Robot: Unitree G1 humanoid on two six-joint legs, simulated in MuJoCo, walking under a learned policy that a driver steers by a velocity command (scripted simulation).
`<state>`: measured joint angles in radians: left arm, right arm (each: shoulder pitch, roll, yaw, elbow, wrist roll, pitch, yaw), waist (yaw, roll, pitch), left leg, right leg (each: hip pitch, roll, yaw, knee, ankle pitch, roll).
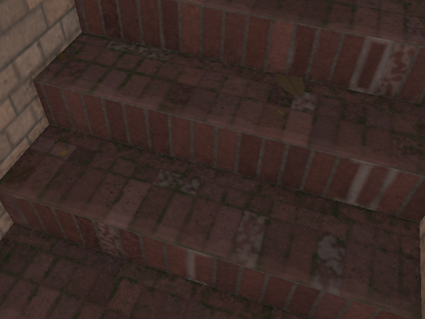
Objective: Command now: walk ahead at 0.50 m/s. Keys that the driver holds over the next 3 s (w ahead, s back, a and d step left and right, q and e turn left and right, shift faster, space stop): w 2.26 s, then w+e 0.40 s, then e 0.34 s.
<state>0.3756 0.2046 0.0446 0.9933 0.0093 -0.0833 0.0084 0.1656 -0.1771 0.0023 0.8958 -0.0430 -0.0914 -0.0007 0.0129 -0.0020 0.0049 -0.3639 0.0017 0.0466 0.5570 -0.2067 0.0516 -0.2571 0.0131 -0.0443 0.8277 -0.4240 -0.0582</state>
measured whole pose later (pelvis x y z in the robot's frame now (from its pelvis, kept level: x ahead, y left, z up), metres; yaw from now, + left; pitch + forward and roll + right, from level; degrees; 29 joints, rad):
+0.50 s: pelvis +0.21 -0.04 +0.04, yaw +0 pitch +4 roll -1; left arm -0.06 0.07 -0.08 0.66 0.00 -0.02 0.05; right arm 0.49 -0.16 -0.01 1.08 0.04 -0.08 -0.02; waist -0.05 0.01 -0.01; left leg -0.06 0.05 0.03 0.40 -0.10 0.07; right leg -0.89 -0.02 -0.13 1.35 -0.54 -0.12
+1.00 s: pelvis +0.47 -0.04 +0.20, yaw +0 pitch +6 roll +3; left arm 0.57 0.11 0.04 1.04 -0.02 -0.12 0.06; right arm -0.14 -0.03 0.06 0.58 0.00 0.00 0.02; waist 0.08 0.01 0.05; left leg -1.06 0.00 0.21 1.29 -0.38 0.18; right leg 0.06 -0.05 -0.08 0.17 -0.09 -0.06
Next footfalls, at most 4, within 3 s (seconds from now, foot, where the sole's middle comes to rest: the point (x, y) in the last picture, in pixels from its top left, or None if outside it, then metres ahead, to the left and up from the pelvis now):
0.48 right None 0.34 -0.13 -0.59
1.00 left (210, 206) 0.68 0.04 -0.42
1.52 right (262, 106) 0.90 -0.10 -0.25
2.04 left None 1.25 0.07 -0.07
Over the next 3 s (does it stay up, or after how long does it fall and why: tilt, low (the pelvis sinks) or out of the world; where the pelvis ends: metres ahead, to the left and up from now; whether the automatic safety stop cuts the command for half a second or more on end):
stays up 1.59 -0.06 0.91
